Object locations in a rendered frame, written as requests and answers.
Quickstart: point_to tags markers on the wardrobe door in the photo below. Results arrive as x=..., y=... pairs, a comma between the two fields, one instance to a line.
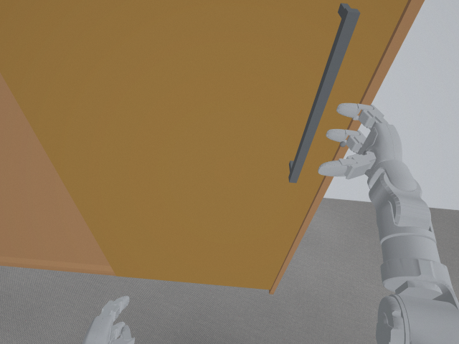
x=172, y=123
x=38, y=218

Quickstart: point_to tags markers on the robot right forearm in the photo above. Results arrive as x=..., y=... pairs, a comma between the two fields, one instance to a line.
x=411, y=261

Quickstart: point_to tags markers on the robot right hand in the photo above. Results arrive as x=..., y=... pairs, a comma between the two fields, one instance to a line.
x=382, y=144

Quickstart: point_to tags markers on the handle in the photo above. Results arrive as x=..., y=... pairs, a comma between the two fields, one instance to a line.
x=349, y=18

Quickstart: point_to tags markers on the right robot upper arm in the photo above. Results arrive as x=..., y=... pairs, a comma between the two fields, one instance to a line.
x=405, y=319

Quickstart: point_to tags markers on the robot left hand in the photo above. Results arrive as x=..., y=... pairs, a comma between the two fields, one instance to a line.
x=102, y=330

